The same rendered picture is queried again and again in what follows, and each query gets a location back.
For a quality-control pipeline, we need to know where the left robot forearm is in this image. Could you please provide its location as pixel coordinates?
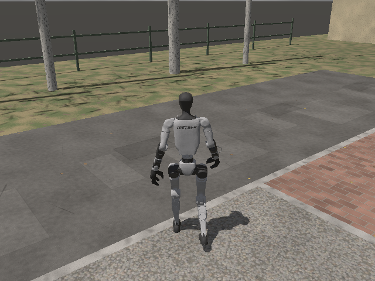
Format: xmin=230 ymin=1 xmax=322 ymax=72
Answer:
xmin=152 ymin=142 xmax=165 ymax=171

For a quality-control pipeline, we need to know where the humanoid robot torso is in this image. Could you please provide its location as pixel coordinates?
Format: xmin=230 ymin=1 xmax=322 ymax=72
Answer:
xmin=173 ymin=115 xmax=200 ymax=176

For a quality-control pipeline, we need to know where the robot left hand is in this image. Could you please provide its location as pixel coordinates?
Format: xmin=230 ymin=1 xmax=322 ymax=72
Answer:
xmin=150 ymin=170 xmax=163 ymax=186

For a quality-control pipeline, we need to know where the robot left upper arm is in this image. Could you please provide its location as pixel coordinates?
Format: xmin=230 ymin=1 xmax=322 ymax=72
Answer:
xmin=159 ymin=118 xmax=174 ymax=152

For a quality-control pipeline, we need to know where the robot right upper arm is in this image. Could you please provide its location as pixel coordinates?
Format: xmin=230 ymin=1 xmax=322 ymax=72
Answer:
xmin=199 ymin=117 xmax=215 ymax=148

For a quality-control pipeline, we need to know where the robot right shin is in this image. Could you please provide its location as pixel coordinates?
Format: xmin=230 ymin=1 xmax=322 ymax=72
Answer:
xmin=197 ymin=196 xmax=207 ymax=237

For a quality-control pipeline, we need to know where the right robot forearm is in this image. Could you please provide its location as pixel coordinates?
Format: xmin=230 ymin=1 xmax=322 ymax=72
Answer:
xmin=209 ymin=139 xmax=219 ymax=160

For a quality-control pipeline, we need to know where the robot right hand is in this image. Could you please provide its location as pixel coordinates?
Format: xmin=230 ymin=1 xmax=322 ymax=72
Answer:
xmin=206 ymin=157 xmax=220 ymax=169

